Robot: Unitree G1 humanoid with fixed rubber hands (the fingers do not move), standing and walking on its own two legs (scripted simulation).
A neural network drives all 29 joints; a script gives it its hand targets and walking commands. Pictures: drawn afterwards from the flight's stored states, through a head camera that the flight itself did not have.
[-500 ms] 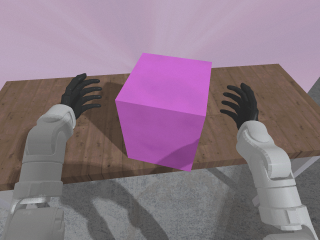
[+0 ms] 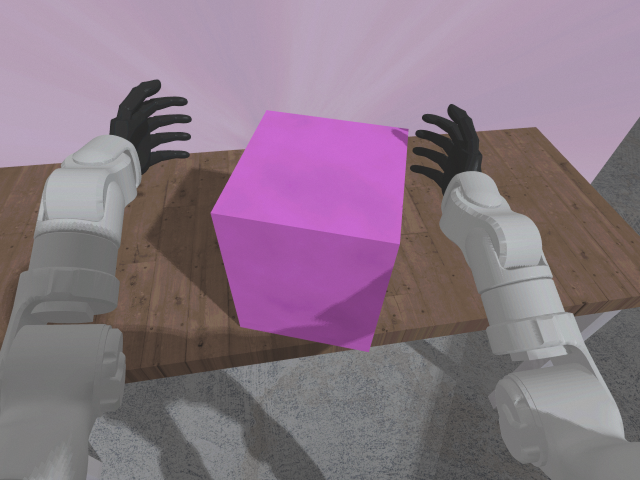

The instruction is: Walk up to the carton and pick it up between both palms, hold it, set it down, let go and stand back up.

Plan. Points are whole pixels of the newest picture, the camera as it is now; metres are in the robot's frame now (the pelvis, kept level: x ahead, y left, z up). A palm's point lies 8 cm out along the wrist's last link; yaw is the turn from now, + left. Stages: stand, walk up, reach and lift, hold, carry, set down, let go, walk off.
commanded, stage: reach and lift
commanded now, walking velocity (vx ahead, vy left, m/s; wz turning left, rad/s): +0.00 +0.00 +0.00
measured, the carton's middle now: (319, 234) +0.41 -0.06 +0.05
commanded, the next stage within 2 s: none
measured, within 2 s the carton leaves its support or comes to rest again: neither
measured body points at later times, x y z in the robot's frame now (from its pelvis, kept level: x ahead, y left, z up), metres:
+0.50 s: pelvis +0.01 +0.02 +0.00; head +0.05 +0.04 +0.45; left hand +0.46 +0.16 +0.11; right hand +0.35 -0.20 +0.10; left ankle -0.01 +0.12 -0.75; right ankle +0.04 -0.15 -0.75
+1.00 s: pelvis +0.00 +0.02 +0.00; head +0.02 +0.04 +0.44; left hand +0.45 +0.12 +0.09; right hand +0.36 -0.20 +0.09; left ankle -0.01 +0.12 -0.75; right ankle +0.04 -0.15 -0.75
